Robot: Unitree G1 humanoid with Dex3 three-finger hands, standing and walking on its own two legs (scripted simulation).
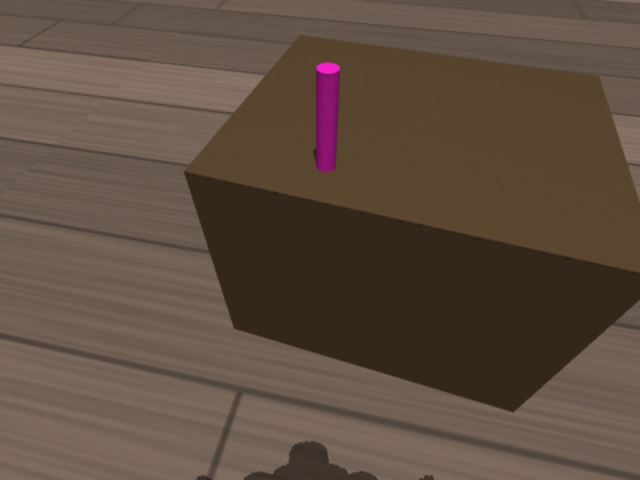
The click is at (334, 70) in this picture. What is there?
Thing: slim round
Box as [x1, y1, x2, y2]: [316, 63, 339, 171]
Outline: 321,63 316,67 316,166 319,170 330,171 335,166 339,67 333,63
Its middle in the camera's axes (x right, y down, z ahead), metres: +0.01 -0.23 +0.80
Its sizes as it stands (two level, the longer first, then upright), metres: 0.043 0.043 0.222
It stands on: a support 0.70 m high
